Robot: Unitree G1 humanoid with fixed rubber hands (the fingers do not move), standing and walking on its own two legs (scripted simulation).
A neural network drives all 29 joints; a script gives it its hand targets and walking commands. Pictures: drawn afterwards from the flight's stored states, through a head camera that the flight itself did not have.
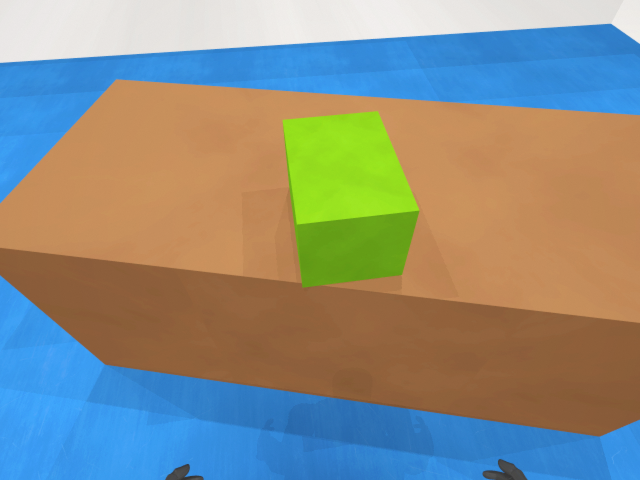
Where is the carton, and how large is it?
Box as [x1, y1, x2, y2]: [283, 111, 419, 287]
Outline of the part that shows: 377,111 283,120 289,188 303,287 401,274 419,210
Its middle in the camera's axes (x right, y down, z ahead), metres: +0.04 -0.08 +0.72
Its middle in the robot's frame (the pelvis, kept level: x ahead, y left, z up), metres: +0.58 -0.01 -0.04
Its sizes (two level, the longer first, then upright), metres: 0.267 0.185 0.173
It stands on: a pedestal, 0.64 m high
